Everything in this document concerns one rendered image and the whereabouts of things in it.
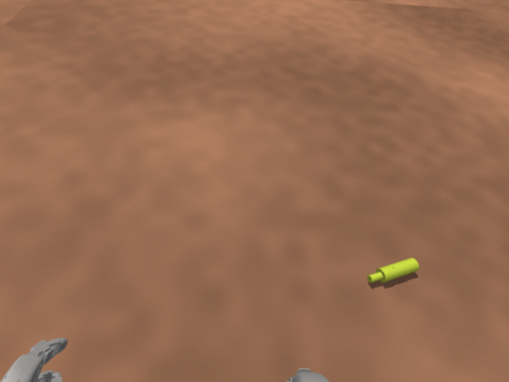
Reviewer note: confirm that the left robot hand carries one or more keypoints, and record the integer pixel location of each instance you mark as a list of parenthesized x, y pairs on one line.
[(27, 368)]

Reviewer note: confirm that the bottle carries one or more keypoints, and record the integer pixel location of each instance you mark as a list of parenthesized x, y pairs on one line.
[(394, 270)]

